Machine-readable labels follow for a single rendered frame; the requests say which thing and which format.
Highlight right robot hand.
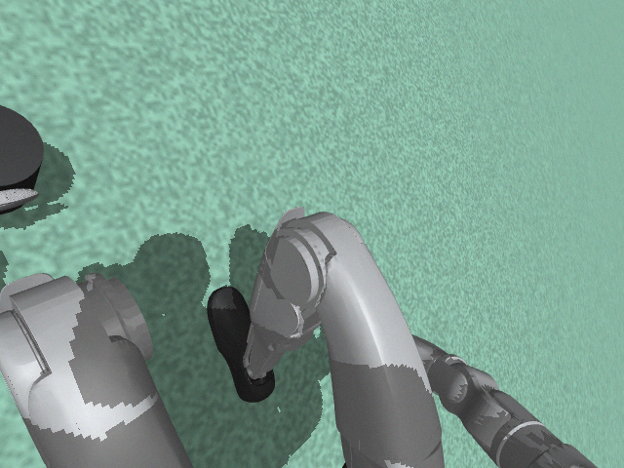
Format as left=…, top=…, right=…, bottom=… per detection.
left=412, top=335, right=447, bottom=374

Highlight can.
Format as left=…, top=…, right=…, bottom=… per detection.
left=0, top=105, right=44, bottom=215

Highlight right robot arm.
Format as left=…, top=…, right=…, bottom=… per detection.
left=427, top=354, right=598, bottom=468

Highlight right robot foot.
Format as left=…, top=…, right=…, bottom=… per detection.
left=207, top=287, right=275, bottom=403

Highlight left robot hand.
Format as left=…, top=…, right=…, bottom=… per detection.
left=0, top=188, right=39, bottom=212

